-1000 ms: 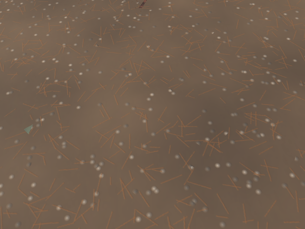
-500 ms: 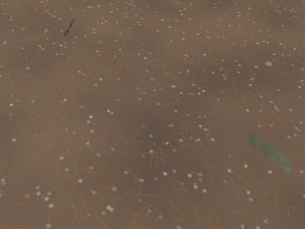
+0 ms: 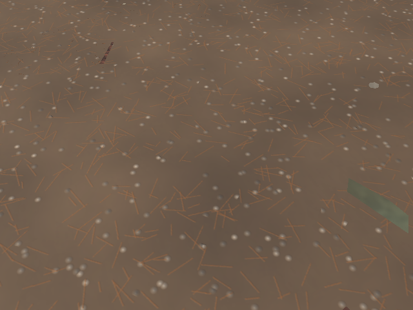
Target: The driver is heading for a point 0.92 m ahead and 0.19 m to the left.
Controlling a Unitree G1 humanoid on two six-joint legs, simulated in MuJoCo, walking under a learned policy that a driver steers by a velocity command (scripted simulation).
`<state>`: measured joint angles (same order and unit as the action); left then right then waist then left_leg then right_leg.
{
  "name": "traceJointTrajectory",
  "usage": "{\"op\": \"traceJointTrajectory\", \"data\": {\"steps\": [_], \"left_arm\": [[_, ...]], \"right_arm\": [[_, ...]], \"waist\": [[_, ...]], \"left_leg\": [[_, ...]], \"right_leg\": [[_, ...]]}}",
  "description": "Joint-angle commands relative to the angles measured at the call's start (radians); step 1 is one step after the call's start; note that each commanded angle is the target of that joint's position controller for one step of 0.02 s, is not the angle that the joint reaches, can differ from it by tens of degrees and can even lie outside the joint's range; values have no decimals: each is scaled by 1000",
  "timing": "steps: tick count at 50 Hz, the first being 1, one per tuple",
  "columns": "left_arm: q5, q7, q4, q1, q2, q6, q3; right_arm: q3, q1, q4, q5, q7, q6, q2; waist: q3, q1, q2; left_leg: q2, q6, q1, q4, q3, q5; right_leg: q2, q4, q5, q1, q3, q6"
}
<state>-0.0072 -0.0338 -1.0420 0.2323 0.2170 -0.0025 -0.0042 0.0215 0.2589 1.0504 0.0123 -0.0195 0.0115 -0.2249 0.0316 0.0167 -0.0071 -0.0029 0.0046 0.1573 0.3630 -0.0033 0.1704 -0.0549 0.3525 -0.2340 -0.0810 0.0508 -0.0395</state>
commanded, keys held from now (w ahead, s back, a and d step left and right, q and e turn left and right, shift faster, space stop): no key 0.60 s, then w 0.40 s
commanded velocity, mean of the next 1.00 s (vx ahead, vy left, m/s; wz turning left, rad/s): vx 0.10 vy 0.00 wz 0.00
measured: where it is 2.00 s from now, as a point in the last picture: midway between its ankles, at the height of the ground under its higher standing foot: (203, 280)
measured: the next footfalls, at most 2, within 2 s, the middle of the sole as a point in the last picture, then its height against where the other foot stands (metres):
right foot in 1.32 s outside the picture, level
left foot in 1.88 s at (176, 252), level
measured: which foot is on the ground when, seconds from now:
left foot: down 0.00-1.00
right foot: down 0.00-0.88, up 0.90-1.00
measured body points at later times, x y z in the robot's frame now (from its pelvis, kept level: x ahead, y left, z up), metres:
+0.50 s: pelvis +0.00 +0.00 +0.00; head +0.01 +0.00 +0.45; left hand -0.01 +0.23 -0.16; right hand +0.00 -0.23 -0.16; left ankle +0.02 +0.12 -0.75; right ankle -0.03 -0.10 -0.75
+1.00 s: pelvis +0.10 +0.05 -0.01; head +0.11 +0.07 +0.44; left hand +0.09 +0.29 -0.17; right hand +0.06 -0.19 -0.15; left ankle +0.05 +0.12 -0.75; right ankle +0.03 -0.07 -0.68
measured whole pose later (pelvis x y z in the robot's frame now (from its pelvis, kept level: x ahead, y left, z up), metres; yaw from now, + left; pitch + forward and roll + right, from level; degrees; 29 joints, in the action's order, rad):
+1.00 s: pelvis +0.10 +0.05 -0.01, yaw +0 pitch +0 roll +0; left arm -0.03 0.01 -1.09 0.35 0.20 -0.05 0.04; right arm 0.04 0.40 1.09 0.02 0.00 -0.07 -0.17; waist 0.00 0.01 0.03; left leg 0.05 -0.08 0.12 0.42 0.07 0.31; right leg 0.00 1.02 -0.35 -0.35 -0.01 -0.09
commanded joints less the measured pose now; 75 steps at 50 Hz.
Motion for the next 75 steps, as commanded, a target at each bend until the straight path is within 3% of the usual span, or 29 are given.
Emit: {"op": "traceJointTrajectory", "data": {"steps": [1,13,30,31,34,36,37,38,41,43,44,45,46,47,49,51,54,58,61,63,65,66,67,68,69,70,71,73,75], "left_arm": [[0,-4,9,20,104,-9,15],[-1,-8,-58,83,67,-9,1],[-2,-14,-96,135,27,-10,-4],[-3,-13,-99,145,23,-9,-5],[-7,-10,-89,160,70,4,19],[-8,-7,-90,216,83,7,31],[-8,-7,-98,252,98,4,40],[-10,-7,-99,259,104,-1,48],[-15,1,-77,212,116,-21,61],[-3,5,-46,123,90,-32,59],[-5,10,-20,79,52,-45,49],[-1,21,24,54,-23,-59,29],[-35,28,39,42,58,-62,48],[-42,38,35,29,55,-65,50],[-26,54,25,38,13,-76,43],[-31,63,24,42,24,-66,50],[-27,64,56,-26,19,-49,53],[-16,66,140,-230,-6,-42,36],[-8,61,171,-285,1,-42,31],[-7,50,162,-214,36,-46,44],[-5,36,88,24,81,-59,70],[-16,27,43,167,109,-66,87],[-40,21,23,302,199,-69,111],[-31,32,33,268,216,-56,118],[-3,41,51,135,179,-54,110],[3,44,68,48,111,-62,91],[-5,46,60,23,59,-73,77],[-10,35,30,46,13,-94,58],[-8,30,8,103,31,-110,56]], "right_arm": [[9,21,0,-1,-4,-8,-83],[-7,45,68,-2,-12,-9,-55],[-15,70,103,-3,-20,-11,-21],[-16,77,106,-2,-19,-10,-16],[-3,66,85,6,-12,-1,-33],[-6,20,48,17,-1,-5,-4],[-12,-1,28,24,5,-16,23],[-12,-25,7,31,9,-28,24],[0,-5,-26,18,25,-65,0],[9,175,31,0,25,-82,12],[25,297,65,5,16,-89,-30],[58,436,88,5,10,-91,-150],[60,449,108,2,11,-76,-147],[44,338,69,8,14,-76,-90],[32,220,22,9,16,-92,-59],[18,234,32,6,11,-107,-27],[6,315,64,2,7,-115,-20],[-6,321,63,5,2,-117,-19],[-5,330,70,6,-4,-122,-45],[0,302,67,5,-7,-127,-68],[8,265,60,5,-9,-123,-92],[9,248,53,0,-6,-119,-95],[-1,275,26,0,1,-118,-40],[2,370,24,-29,16,-112,19],[17,267,-3,-4,14,-106,-55],[22,167,-35,4,19,-109,-60],[22,140,-41,4,21,-110,-39],[20,164,-35,26,30,-85,4],[22,152,-46,28,37,-67,14]], "waist": [[32,-2,10],[37,-6,8],[41,-10,5],[21,-12,7],[77,-21,55],[159,-54,104],[173,-65,153],[191,-70,163],[169,-28,137],[143,66,93],[116,115,-20],[47,153,-284],[80,117,-225],[141,59,-80],[139,5,-22],[102,-11,-42],[78,-7,-69],[122,18,-86],[123,19,-109],[73,-29,-112],[-53,-132,-107],[-119,-196,-88],[-230,-212,42],[-309,-130,224],[-166,-95,75],[-47,-77,30],[29,-41,-23],[36,15,-5],[39,29,20]], "left_leg": [[-78,-25,-44,-34,-82,-68],[-82,-30,-22,-26,-85,-67],[-80,-36,-9,-13,-85,-87],[-70,-38,-16,-16,-80,-13],[1,-70,86,77,-38,360],[32,-76,242,187,-10,410],[41,-70,301,275,38,329],[15,-70,332,329,55,261],[-15,-87,276,275,50,259],[34,-95,-62,84,73,166],[-50,-106,-247,-15,-74,209],[-282,-178,-379,-206,-487,472],[-377,-225,-316,-231,-636,490],[-351,-220,-233,-222,-555,456],[-272,-194,-158,-244,-375,246],[-217,-174,-181,-235,-242,-3],[-189,-168,-224,-193,-129,-354],[-153,-161,-152,-208,-56,-487],[-170,-159,-147,-199,-33,-623],[-188,-147,-186,-97,-14,-869],[-186,-135,-208,175,2,-972],[-158,-127,-105,379,19,-809],[-86,-122,73,704,60,-354],[104,-96,376,1059,13,335],[20,-118,475,1075,-63,247],[-21,-121,488,1025,-55,160],[-54,-119,445,958,-52,119],[-86,-98,338,863,-53,105],[-91,-79,341,806,-28,95]], "right_leg": [[130,-100,42,-121,119,-25],[119,-73,84,-116,97,-22],[118,-45,125,-106,82,-18],[111,-55,42,-100,81,-21],[98,-62,-407,-165,126,-76],[174,-126,-595,-159,259,-133],[245,-178,-630,-119,355,-170],[302,-205,-597,-112,415,-201],[306,-174,-436,-123,371,-205],[208,-60,-324,-307,232,-146],[128,127,-230,-438,119,-106],[-14,468,-228,-604,-71,-52],[14,665,-300,-671,-62,-57],[72,753,-213,-684,-28,-66],[120,748,-59,-633,-22,-55],[122,725,-2,-613,-58,-35],[103,694,31,-653,-111,-16],[70,451,110,-602,-174,-8],[34,290,142,-470,-210,-40],[-2,255,125,-348,-212,-82],[-34,199,111,-119,-190,-122],[14,141,109,74,-141,-145],[267,116,-76,267,154,-192],[474,-71,-182,402,691,-344],[427,-132,-299,269,616,-316],[398,-159,-263,124,472,-288],[357,-190,-125,-2,366,-255],[284,-206,48,-119,212,-205],[259,-215,172,-131,140,-199]]}}
Keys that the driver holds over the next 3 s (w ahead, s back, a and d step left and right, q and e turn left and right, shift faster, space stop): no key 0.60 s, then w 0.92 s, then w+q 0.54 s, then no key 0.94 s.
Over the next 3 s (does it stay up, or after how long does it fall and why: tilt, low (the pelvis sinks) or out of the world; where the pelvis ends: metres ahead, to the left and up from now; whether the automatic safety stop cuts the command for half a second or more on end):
stays up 0.89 0.14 0.00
